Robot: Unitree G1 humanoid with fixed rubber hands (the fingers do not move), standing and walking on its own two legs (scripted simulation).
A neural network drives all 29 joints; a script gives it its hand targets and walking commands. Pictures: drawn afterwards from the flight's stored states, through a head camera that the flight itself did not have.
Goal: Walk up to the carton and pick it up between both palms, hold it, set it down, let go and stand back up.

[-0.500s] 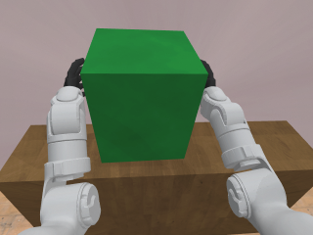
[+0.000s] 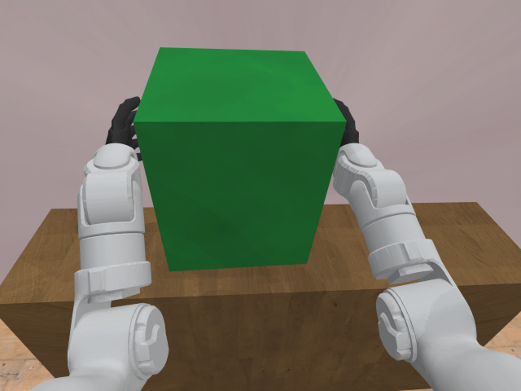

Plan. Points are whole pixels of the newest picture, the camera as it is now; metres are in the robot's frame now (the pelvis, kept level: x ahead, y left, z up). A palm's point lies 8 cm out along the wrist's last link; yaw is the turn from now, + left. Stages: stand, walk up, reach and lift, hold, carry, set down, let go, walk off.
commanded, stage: hold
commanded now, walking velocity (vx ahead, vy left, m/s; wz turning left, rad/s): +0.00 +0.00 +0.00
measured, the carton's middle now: (237, 161) +0.40 +0.00 +0.20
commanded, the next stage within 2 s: none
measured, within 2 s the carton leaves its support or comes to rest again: neither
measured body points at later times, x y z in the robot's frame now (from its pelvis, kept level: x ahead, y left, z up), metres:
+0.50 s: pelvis +0.00 +0.00 +0.00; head -0.07 +0.02 +0.44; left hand +0.38 +0.16 +0.25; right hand +0.38 -0.16 +0.24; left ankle +0.03 +0.12 -0.75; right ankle +0.01 -0.11 -0.75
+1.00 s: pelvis +0.00 +0.00 +0.00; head -0.07 +0.03 +0.44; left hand +0.38 +0.17 +0.25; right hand +0.38 -0.15 +0.25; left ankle +0.03 +0.12 -0.75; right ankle +0.01 -0.11 -0.75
